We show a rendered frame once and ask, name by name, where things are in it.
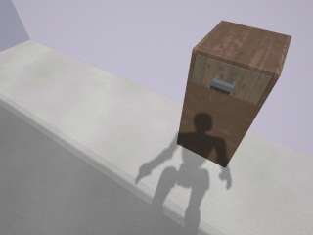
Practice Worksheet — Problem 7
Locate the drawer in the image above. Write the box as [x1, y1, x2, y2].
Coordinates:
[192, 54, 272, 105]

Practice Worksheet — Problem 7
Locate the handle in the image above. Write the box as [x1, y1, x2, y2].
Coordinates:
[211, 75, 237, 93]

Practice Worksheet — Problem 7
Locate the cabinet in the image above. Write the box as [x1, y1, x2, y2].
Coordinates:
[176, 20, 291, 168]

